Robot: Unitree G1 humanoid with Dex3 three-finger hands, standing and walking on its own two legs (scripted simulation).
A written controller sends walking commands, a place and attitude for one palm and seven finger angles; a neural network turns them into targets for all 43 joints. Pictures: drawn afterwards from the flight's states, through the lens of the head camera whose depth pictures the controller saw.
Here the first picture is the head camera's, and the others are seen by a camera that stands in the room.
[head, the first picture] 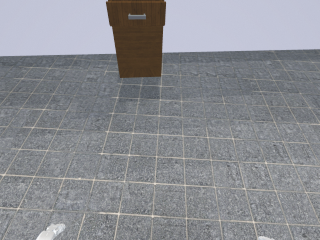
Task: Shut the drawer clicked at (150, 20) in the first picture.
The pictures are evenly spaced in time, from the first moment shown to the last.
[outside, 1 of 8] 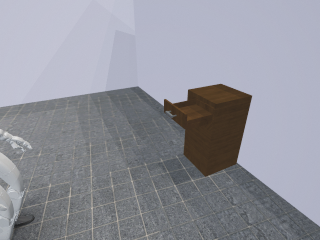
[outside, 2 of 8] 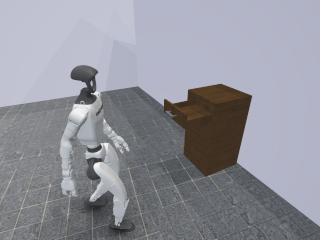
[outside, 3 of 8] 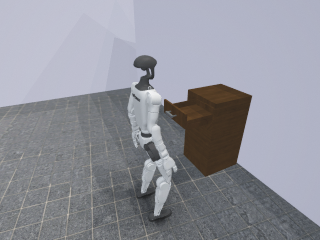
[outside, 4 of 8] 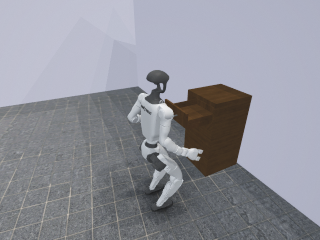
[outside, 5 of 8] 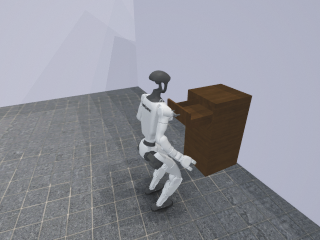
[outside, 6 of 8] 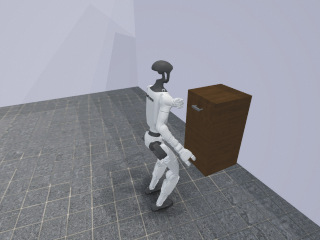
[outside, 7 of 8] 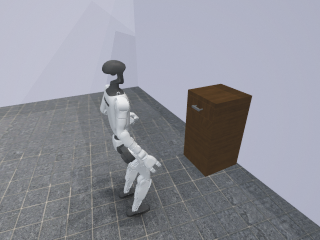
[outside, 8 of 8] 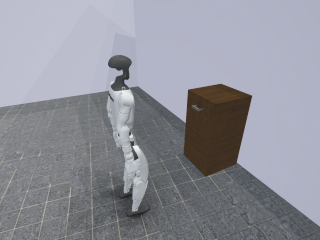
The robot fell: no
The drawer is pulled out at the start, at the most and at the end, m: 0.30 0.30 0.00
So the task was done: yes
